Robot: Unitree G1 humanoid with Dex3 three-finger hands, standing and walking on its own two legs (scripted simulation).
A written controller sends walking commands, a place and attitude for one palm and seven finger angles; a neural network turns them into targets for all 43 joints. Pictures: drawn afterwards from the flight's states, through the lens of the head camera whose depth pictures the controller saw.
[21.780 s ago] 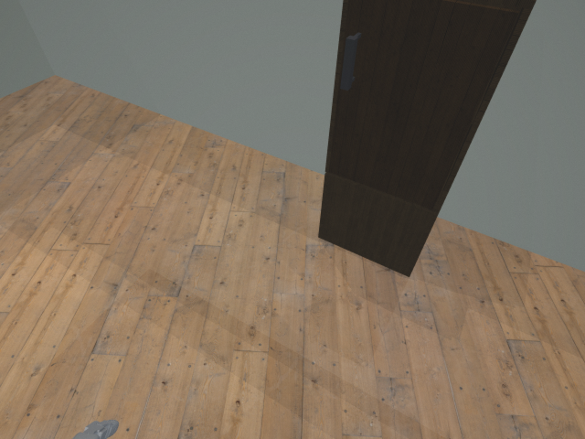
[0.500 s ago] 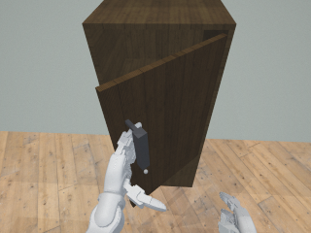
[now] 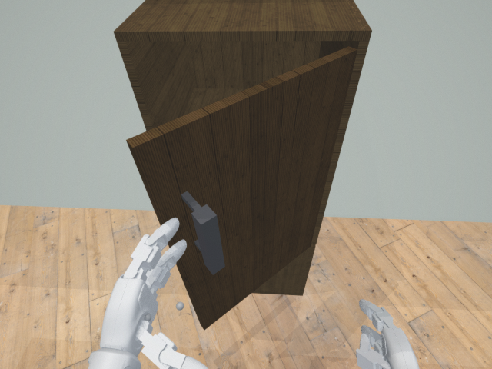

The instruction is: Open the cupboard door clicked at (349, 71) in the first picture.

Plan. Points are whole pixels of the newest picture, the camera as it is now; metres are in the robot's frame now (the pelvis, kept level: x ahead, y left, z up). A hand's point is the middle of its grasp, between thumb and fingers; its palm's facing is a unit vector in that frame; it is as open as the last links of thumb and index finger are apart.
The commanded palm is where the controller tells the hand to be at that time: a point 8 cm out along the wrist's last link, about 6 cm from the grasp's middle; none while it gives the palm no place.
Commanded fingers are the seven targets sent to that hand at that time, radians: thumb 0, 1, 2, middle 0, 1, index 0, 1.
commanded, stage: slide the hand sideways off the handle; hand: left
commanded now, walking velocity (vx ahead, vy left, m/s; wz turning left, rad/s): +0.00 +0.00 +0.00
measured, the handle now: (202, 233) +0.29 +0.09 +0.11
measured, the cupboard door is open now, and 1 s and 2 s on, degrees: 42 42 42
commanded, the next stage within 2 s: draw the hand back to the body in 0.32 s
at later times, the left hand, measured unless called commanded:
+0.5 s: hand (142, 324) +0.16 +0.14 +0.10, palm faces -0.07 -1.00 -0.01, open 16.3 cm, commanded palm +0.14 +0.20 +0.11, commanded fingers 0.00 -0.50 0.30 -0.15 -0.30 -0.15 -0.30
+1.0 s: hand (73, 305) +0.17 +0.21 +0.14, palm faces +0.08 -0.98 -0.18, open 15.9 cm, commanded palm +0.13 +0.26 +0.16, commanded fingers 0.00 -0.15 0.45 -0.16 -0.30 -0.16 -0.30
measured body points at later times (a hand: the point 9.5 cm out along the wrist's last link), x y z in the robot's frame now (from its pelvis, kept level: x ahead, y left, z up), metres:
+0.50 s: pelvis +0.00 +0.01 -0.01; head -0.01 +0.00 +0.44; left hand +0.16 +0.19 +0.10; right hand +0.18 -0.21 -0.07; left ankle +0.05 +0.13 -0.70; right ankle -0.04 -0.09 -0.70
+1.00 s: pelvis -0.01 +0.03 +0.01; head -0.03 +0.02 +0.46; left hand +0.16 +0.26 +0.16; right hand +0.18 -0.18 -0.04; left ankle +0.05 +0.13 -0.70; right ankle -0.04 -0.09 -0.70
